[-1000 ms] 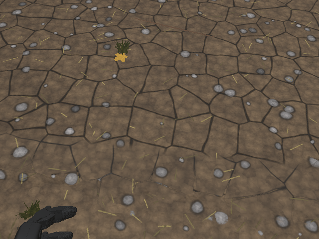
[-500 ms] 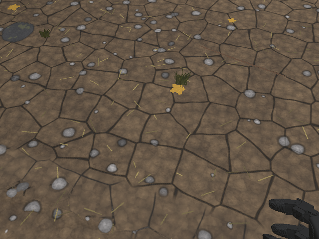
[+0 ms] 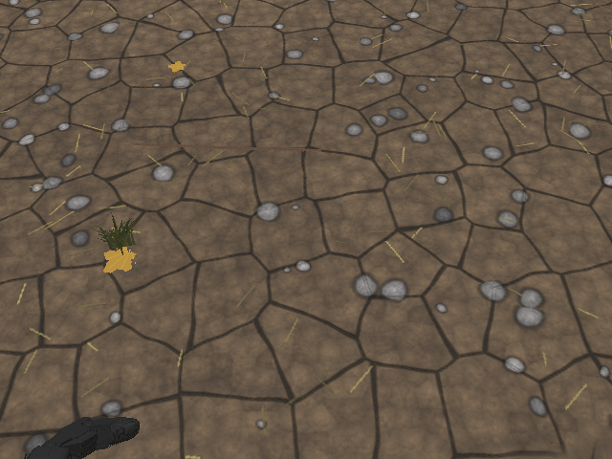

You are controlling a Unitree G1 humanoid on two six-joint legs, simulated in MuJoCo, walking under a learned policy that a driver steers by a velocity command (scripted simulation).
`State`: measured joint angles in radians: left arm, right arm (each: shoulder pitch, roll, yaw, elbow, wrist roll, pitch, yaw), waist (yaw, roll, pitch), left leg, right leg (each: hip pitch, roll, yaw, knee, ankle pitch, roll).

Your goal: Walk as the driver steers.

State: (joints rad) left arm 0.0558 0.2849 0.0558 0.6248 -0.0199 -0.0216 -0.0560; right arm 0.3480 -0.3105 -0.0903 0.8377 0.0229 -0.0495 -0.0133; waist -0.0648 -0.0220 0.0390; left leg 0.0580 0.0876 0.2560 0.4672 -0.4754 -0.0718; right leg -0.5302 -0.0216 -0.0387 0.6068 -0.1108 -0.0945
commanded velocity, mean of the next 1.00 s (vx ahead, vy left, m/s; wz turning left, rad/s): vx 0.50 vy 0.00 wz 0.18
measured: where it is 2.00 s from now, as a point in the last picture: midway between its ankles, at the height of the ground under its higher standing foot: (233, 260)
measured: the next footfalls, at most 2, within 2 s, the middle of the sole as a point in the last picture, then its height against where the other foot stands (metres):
left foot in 0.54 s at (263, 443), level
right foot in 1.02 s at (332, 316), level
